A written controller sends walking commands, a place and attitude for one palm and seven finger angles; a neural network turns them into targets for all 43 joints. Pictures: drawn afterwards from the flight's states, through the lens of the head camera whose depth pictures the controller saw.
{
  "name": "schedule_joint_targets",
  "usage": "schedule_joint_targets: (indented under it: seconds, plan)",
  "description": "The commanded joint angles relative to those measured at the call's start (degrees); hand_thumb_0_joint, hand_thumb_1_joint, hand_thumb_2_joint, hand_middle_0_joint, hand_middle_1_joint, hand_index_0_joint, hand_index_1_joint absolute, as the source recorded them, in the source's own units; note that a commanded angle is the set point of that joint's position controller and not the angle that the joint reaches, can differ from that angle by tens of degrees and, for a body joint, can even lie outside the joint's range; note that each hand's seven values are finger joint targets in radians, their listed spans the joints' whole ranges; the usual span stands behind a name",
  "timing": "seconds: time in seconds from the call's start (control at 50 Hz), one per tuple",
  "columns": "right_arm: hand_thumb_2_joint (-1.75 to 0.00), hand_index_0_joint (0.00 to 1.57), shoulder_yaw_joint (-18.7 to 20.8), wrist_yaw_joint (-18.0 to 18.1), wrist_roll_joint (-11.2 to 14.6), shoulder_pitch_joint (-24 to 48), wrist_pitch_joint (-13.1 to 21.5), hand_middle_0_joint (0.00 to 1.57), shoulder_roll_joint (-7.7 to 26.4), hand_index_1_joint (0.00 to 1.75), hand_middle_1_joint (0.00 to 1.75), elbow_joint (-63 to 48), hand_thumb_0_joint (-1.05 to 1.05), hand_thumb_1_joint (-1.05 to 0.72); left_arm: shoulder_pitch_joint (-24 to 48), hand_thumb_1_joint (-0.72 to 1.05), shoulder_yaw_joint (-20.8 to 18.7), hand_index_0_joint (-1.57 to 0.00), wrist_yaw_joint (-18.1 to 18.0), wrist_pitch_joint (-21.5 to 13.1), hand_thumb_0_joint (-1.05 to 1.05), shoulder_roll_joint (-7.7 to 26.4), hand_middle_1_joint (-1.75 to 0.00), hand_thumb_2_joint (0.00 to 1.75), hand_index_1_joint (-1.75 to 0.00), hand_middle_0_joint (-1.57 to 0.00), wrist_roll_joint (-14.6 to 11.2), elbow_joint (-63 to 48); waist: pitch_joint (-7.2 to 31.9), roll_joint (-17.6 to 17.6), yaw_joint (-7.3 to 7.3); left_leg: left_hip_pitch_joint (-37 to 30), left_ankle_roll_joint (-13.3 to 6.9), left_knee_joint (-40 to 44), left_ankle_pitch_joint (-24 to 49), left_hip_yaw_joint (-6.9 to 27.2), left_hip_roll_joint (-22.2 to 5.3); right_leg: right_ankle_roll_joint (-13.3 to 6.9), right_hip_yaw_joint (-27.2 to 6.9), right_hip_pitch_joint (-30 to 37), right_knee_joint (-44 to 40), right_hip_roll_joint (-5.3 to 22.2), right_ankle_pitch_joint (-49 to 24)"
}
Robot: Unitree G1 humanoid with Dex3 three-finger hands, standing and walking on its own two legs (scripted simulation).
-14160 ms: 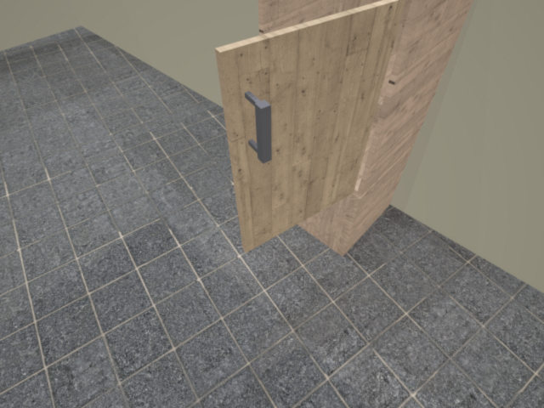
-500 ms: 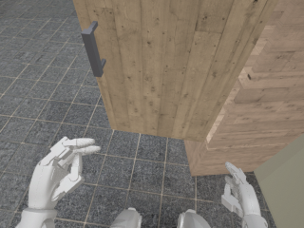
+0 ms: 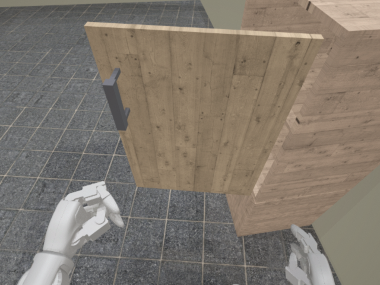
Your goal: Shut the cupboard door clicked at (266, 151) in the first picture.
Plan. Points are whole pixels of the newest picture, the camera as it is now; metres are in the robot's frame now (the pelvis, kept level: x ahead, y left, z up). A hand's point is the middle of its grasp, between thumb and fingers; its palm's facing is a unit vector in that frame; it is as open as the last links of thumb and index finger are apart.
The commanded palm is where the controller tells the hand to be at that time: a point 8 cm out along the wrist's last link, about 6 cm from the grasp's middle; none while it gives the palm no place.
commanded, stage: raise the hand and make a fist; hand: left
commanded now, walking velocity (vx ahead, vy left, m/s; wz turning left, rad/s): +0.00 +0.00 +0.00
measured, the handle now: (119, 100) +0.46 +0.20 +0.14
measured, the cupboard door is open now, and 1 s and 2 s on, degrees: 77 77 77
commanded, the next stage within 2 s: bring the fist close to the handle in 0.80 s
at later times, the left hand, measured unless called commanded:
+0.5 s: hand (83, 178) +0.25 +0.19 +0.16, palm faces +0.06 -1.00 -0.06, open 3.1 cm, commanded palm +0.21 +0.23 +0.15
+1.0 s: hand (105, 196) +0.23 +0.16 +0.13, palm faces +0.01 -1.00 -0.06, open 3.1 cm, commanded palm +0.22 +0.21 +0.15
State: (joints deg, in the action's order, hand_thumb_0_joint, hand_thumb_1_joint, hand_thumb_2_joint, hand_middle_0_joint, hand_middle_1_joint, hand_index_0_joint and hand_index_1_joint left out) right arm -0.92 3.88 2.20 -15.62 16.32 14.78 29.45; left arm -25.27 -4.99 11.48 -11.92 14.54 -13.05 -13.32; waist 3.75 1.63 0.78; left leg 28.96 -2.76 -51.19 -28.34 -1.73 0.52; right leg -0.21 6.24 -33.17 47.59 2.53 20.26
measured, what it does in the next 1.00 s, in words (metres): stands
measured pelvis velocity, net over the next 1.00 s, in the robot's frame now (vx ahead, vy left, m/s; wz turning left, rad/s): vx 0.00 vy -0.03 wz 0.00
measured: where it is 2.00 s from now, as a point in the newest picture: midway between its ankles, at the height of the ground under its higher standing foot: outside the picture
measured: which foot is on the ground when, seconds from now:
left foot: down 0.00-1.00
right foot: down 0.00-1.00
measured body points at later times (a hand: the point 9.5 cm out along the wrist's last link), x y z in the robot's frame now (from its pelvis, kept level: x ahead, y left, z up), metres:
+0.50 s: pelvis +0.01 -0.01 +0.03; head +0.01 -0.02 +0.48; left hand +0.24 +0.25 +0.17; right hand +0.19 -0.23 -0.04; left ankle -0.02 +0.08 -0.70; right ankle +0.04 -0.12 -0.70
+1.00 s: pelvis +0.00 -0.03 +0.03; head -0.01 -0.04 +0.48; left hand +0.23 +0.21 +0.14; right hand +0.18 -0.25 -0.04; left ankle -0.02 +0.08 -0.70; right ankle +0.04 -0.12 -0.70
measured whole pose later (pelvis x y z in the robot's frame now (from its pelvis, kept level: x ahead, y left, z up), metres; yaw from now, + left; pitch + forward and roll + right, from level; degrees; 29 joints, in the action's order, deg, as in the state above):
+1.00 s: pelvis +0.00 -0.03 +0.03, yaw +0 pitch -1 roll +0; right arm -3.3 5.1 3.0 -14.1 17.2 14.0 34.6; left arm -14.3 -9.6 13.3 -1.1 14.8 -15.1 -7.9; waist 0.7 2.7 2.3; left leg 13.6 -0.9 -35.5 -20.9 -1.3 -0.1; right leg -1.8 6.7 -18.6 33.9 1.0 14.5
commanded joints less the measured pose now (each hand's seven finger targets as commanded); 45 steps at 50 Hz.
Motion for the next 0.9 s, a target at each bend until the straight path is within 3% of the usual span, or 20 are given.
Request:
schedule_joint_targets:
  seconds: [0.0, 0.04, 0.12, 0.14, 0.22, 0.28, 0.32, 0.38, 0.44, 0.48, 0.52, 0.6, 0.62, 0.64, 0.7, 0.72, 0.78, 0.82, 0.84, 0.88]
  plan:
    - [-0.9, 0.2, 1.38, 0.13, 0.14, 2.46, 2.51, 0.2, 5.01, 0.3, 0.3, -8.62, 0.0, -0.9, 4.15, 0.9, -10.22, -1.23, -3.19, -2.87, 0.0, 6.24, -1.42, 0.9, -1.42, -1.23, -3.69, -15.9, 9.63, 2.83, 2.01, -4.0, 4.55, 13.6, 27.3, 5.5, -1.07, -1.37, -0.47, 13.46, -5.55, -2.49, -14.56]
    - [-0.9, 0.2, 1.18, -0.04, 0.2, 2.49, 2.18, 0.2, 5.17, 0.3, 0.3, -8.04, 0.0, -0.9, 5.41, 0.9, -9.01, -1.26, -2.6, -1.87, 0.0, 5.27, -1.46, 0.9, -1.46, -1.26, -3.8, -14.43, 8.02, 1.63, 1.24, -5.01, 4.31, 13.71, 29.63, 4.95, -1.15, -1.26, -0.7, 14.33, -6.73, -2.53, -17.52]
    - [-0.9, 0.2, 0.72, 0.05, 0.6, 2.78, 1.97, 0.2, 6.24, 0.3, 0.3, -7.18, 0.0, -0.9, 8.8, 0.9, -4.35, -1.3, 0.68, 2.0, 0.0, 3.41, -1.5, 0.9, -1.5, -1.3, -2.74, -10.06, 2.49, 0.74, -0.65, -5.37, 3.38, 15.45, 24.29, 4.77, -1.2, -1.19, -1.16, 13.47, -9.98, -2.49, -14.81]
    - [-0.9, 0.2, 0.7, 0.22, 0.78, 2.92, 1.92, 0.2, 6.36, 0.3, 0.3, -7.2, 0.0, -0.9, 10.2, 0.9, -4.15, -1.3, 1.51, 3.1, 0.0, 3.86, -1.5, 0.9, -1.5, -1.3, -2.53, -10.17, 2.74, 1.08, -0.68, -5.87, 3.12, 15.97, 23.28, 4.73, -1.18, -1.12, -1.33, 13.89, -10.6, -2.37, -14.53]
    - [-0.9, 0.2, 0.28, 1.06, 0.44, 4.18, 1.89, 0.2, 6.38, 0.3, 0.3, -7.18, 0.0, -0.9, 13.81, 0.9, -10.32, -1.3, 2.19, 5.69, 0.0, 9.85, -1.5, 0.9, -1.5, -1.3, -3.0, -12.1, 7.14, -0.78, 0.87, -7.75, 2.45, 17.58, 22.67, 4.68, -0.69, -1.22, -1.94, 18.9, -12.44, -2.06, -15.16]
    - [-0.9, 0.2, -0.13, 1.13, 0.33, 5.15, 1.97, 0.2, 5.26, 0.3, 0.3, -6.78, 0.0, -0.9, 16.63, 0.9, -13.52, -1.3, 1.48, 4.89, 0.0, 10.66, -1.5, 0.9, -1.5, -1.3, -4.32, -14.47, 10.05, 0.44, 1.84, -10.18, 3.04, 18.71, 26.23, 4.51, -0.47, -1.21, -1.69, 21.81, -12.7, -2.0, -18.43]
    - [-0.9, 0.2, -0.36, 1.12, 0.22, 5.46, 2.08, 0.2, 5.11, 0.3, 0.3, -5.84, 0.0, -0.9, 18.25, 0.9, -15.06, -1.3, 0.81, 4.0, 0.0, 11.47, -1.5, 0.9, -1.5, -1.3, -5.26, -14.31, 9.71, 0.96, 2.21, -10.98, 3.18, 19.1, 27.96, 4.27, -0.46, -1.35, -1.87, 23.16, -13.44, -2.08, -20.32]
    - [-0.9, 0.2, -0.46, 1.0, 0.67, 5.7, 2.47, 0.2, 5.11, 0.3, 0.3, -4.68, 0.0, -0.9, 20.68, 0.9, -12.49, -1.3, 1.26, 4.48, 0.0, 8.81, -1.5, 0.9, -1.5, -1.3, -5.27, -11.86, 7.28, 3.45, 1.5, -12.44, 3.42, 20.29, 28.04, 3.96, -0.5, -1.3, -1.54, 22.14, -14.67, -2.09, -20.24]
    - [-0.9, 0.2, -0.22, 1.08, 1.2, 5.88, 2.45, 0.2, 5.63, 0.3, 0.3, -4.24, 0.0, -0.9, 16.87, 0.9, -8.52, -1.3, 3.51, 8.0, 0.0, 4.76, -1.5, 0.9, -1.5, -1.3, -5.21, -5.03, 3.0, -0.62, 1.09, -10.71, 2.71, 21.13, 24.09, 3.51, -0.59, -1.13, -1.9, 21.47, -16.51, -1.8, -17.81]
    - [-0.9, 0.2, -0.03, 1.27, 1.4, 6.27, 2.18, 0.2, 6.03, 0.3, 0.3, -4.75, 0.0, -0.9, 15.6, 0.9, -8.32, -1.3, 4.56, 10.42, 0.0, 5.22, -1.5, 0.9, -1.5, -1.3, -4.94, -3.88, 1.35, -1.71, 1.28, -9.46, 2.36, 21.76, 20.84, 3.36, -0.39, -0.98, -2.31, 21.12, -17.53, -1.55, -14.59]
    - [-0.9, 0.2, 0.13, 1.38, 1.41, 6.99, 1.86, 0.2, 6.32, 0.3, 0.3, -5.43, 0.0, -0.9, 15.42, 0.9, -10.44, -1.3, 4.52, 11.62, 0.0, 7.93, -1.5, 0.9, -1.5, -1.3, -4.62, -4.83, 1.47, -3.76, 1.84, -8.94, 1.86, 21.71, 18.86, 3.08, -0.31, -0.86, -3.71, 22.03, -18.73, -1.15, -11.25]
    - [-0.9, 0.2, 0.17, 1.11, 0.55, 7.39, 2.34, 0.2, 5.21, 0.3, 0.3, -6.32, 0.0, -0.9, 19.2, 0.9, -14.25, -1.3, 1.19, 7.7, 0.0, 10.98, -1.5, 0.9, -1.5, -1.3, -3.93, -14.38, 8.41, 0.74, 2.99, -12.29, 2.04, 22.36, 22.54, 2.95, 0.06, -0.89, -3.21, 24.68, -17.33, -1.35, -14.08]
    - [-0.9, 0.2, -0.02, 0.94, 0.15, 6.96, 2.56, 0.2, 5.28, 0.3, 0.3, -5.97, 0.0, -0.9, 19.57, 0.9, -16.12, -1.3, -0.03, 6.22, 0.0, 12.94, -1.5, 0.9, -1.5, -1.3, -4.14, -15.12, 8.27, -0.62, 3.06, -11.65, 2.18, 22.2, 22.82, 3.2, -0.06, -0.88, -3.5, 25.38, -17.24, -1.43, -14.22]
    - [-0.9, 0.2, -0.05, 0.78, 0.18, 6.89, 2.77, 0.2, 4.73, 0.3, 0.3, -5.66, 0.0, -0.9, 20.23, 0.9, -15.03, -1.3, -0.71, 4.63, 0.0, 11.2, -1.5, 0.9, -1.5, -1.3, -3.97, -15.85, 9.01, 0.55, 2.88, -12.07, 2.19, 22.32, 23.21, 2.88, 0.07, -0.83, -3.48, 25.49, -17.15, -1.47, -14.7]
    - [-0.9, 0.2, -0.12, 0.54, 0.45, 6.51, 3.57, 0.2, 4.71, 0.3, 0.3, -4.0, 0.0, -0.9, 19.93, 0.9, -12.14, -1.3, -1.4, 2.02, 0.0, 7.96, -1.5, 0.9, -1.5, -1.3, -3.64, -12.31, 4.17, 3.93, 1.57, -12.14, 2.49, 22.41, 20.4, 2.56, 0.01, -0.99, -3.02, 21.71, -17.76, -1.74, -12.38]
    - [-0.9, 0.2, -0.13, 0.48, 0.43, 6.25, 3.66, 0.2, 5.24, 0.3, 0.3, -3.67, 0.0, -0.9, 19.97, 0.9, -11.63, -1.3, -0.99, 2.28, 0.0, 7.86, -1.5, 0.9, -1.5, -1.3, -3.63, -10.19, 2.81, 1.58, 1.09, -11.3, 2.23, 22.25, 19.35, 2.75, -0.09, -0.96, -3.36, 21.61, -18.39, -1.67, -11.39]
    - [-0.9, 0.2, 0.26, 0.95, 1.03, 6.45, 3.96, 0.2, 5.79, 0.3, 0.3, -3.51, 0.0, -0.9, 18.42, 0.9, -8.38, -1.3, 1.2, 4.62, 0.0, 6.11, -1.5, 0.9, -1.5, -1.3, -3.13, -6.36, 0.77, 1.98, 0.79, -10.31, 1.8, 22.43, 14.98, 2.22, 0.01, -0.71, -4.3, 19.93, -20.09, -1.2, -6.25]
    - [-0.9, 0.2, 0.33, 1.21, 1.32, 6.64, 3.93, 0.2, 6.27, 0.3, 0.3, -3.85, 0.0, -0.9, 17.08, 0.9, -7.95, -1.3, 2.68, 6.83, 0.0, 6.56, -1.5, 0.9, -1.5, -1.3, -3.15, -4.52, -0.44, -1.6, 0.69, -9.31, 1.45, 22.3, 13.97, 2.48, -0.07, -0.64, -5.13, 20.28, -21.15, -1.01, -3.87]
    - [-0.9, 0.2, 0.34, 1.35, 1.34, 6.93, 3.91, 0.2, 6.16, 0.3, 0.3, -4.18, 0.0, -0.9, 17.48, 0.9, -8.26, -1.3, 3.15, 7.51, 0.0, 6.88, -1.5, 0.9, -1.5, -1.3, -3.31, -5.09, 0.38, -3.11, 0.99, -8.84, 1.34, 22.29, 13.71, 2.43, -0.01, -0.37, -5.44, 20.7, -21.39, -0.71, -2.87]
    - [-0.9, 0.2, 0.37, 1.54, 1.31, 7.47, 3.89, 0.2, 6.06, 0.3, 0.3, -4.67, 0.0, -0.9, 18.32, 0.9, -10.07, -1.3, 2.99, 7.82, 0.0, 8.33, -1.5, 0.9, -1.5, -1.3, -3.56, -7.7, 2.42, -2.49, 1.51, -9.63, 1.28, 22.27, 14.16, 2.35, 0.09, -0.2, -5.3, 21.29, -21.3, -0.75, -2.43]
